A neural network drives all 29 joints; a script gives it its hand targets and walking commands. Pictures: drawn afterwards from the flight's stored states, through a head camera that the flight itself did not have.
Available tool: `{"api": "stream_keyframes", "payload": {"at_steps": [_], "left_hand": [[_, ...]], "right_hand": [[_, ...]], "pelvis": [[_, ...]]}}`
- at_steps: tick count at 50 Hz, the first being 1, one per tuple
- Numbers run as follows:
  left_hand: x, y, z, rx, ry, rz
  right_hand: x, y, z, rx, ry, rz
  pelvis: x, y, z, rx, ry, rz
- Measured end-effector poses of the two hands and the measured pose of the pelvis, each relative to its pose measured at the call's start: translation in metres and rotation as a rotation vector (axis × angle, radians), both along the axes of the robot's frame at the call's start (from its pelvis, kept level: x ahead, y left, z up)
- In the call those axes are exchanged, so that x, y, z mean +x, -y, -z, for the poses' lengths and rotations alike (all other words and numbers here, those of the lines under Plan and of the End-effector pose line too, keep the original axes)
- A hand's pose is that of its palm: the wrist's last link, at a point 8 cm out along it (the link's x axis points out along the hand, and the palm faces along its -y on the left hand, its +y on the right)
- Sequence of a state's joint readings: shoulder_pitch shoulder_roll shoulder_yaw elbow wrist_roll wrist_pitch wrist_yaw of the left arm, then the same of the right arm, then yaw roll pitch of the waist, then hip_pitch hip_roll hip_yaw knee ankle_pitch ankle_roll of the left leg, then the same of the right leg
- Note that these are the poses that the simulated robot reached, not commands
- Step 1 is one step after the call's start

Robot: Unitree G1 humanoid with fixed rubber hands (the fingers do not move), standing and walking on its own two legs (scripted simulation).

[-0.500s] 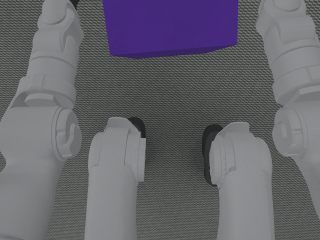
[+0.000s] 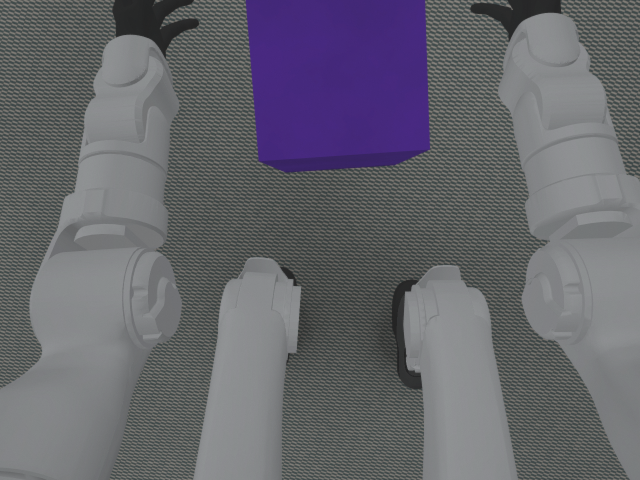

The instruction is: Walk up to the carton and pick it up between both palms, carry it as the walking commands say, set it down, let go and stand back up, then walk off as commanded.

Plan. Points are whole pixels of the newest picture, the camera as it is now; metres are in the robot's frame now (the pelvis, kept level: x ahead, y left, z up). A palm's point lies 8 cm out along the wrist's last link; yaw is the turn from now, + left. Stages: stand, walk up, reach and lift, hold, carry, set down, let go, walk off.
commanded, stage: set down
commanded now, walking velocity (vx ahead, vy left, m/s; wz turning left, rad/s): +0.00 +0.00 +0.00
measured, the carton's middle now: (337, 92) +0.54 +0.03 -0.33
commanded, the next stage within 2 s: let go in 0.78 s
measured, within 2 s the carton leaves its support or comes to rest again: neither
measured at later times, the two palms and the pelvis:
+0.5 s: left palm out of the picture +0.53 +0.23 +0.04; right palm out of the picture +0.56 -0.15 +0.04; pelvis +0.02 +0.00 +0.14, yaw +0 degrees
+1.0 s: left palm out of the picture +0.51 +0.23 +0.10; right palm out of the picture +0.53 -0.15 +0.10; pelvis +0.05 +0.00 +0.22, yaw +0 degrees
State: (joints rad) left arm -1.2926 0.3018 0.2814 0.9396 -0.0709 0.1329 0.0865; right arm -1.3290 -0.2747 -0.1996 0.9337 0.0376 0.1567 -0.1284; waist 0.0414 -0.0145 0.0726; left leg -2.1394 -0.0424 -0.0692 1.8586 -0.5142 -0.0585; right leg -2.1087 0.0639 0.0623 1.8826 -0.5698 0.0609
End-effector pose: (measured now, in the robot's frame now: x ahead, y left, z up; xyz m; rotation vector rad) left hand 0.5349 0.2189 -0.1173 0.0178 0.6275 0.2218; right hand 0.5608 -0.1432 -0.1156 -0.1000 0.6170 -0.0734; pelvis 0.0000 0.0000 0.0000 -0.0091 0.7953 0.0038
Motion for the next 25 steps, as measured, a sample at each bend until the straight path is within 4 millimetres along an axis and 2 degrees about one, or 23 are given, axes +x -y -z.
{"api": "stream_keyframes", "payload": {"at_steps": [8,25], "left_hand": [[0.001,-0.002,-0.045,0.000,0.011,0.001],[-0.003,-0.009,-0.153,-0.002,0.010,0.007]], "right_hand": [[0.001,0.003,-0.045,0.000,0.006,0.006],[0.001,0.006,-0.154,0.004,0.007,-0.005]], "pelvis": [[0.006,0.000,-0.040,-0.002,-0.023,-0.002],[0.021,0.001,-0.137,0.000,-0.015,-0.003]]}}
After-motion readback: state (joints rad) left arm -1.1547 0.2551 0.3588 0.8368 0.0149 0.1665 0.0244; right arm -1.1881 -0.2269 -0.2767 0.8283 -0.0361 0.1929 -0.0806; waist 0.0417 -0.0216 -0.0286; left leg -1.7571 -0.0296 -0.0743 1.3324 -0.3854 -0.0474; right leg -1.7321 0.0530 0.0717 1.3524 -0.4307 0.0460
